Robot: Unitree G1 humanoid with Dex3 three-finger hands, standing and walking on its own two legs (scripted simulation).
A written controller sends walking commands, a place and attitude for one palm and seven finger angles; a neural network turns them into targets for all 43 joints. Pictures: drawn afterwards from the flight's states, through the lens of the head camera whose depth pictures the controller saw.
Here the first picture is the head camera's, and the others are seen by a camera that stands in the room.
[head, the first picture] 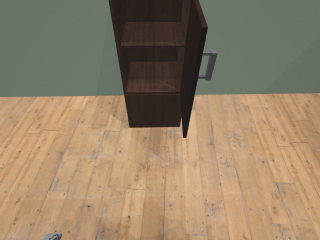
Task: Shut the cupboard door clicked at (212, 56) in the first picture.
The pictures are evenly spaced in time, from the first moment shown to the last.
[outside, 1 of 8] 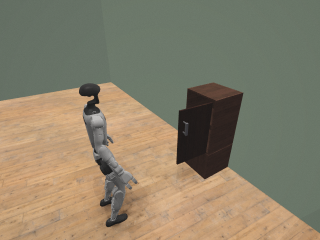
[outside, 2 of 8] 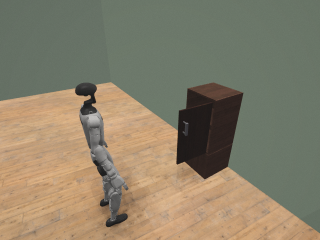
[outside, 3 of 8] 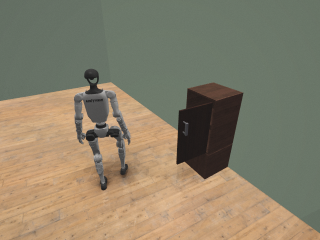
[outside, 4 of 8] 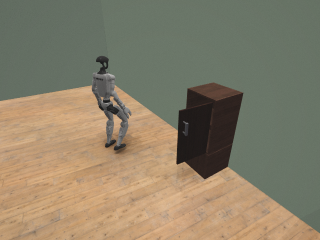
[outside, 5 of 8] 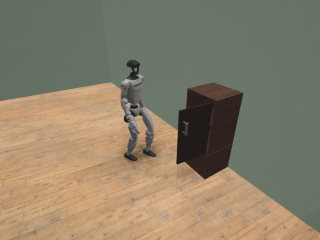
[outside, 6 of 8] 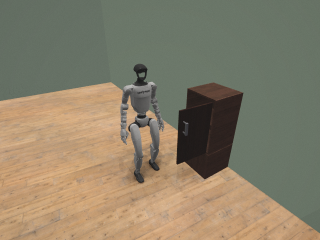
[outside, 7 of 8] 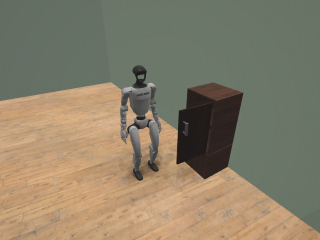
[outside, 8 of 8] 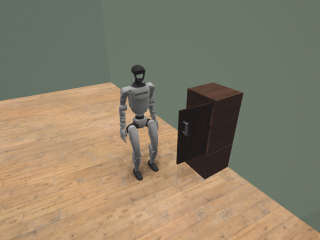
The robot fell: no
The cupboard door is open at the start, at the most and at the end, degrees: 87 87 87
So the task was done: no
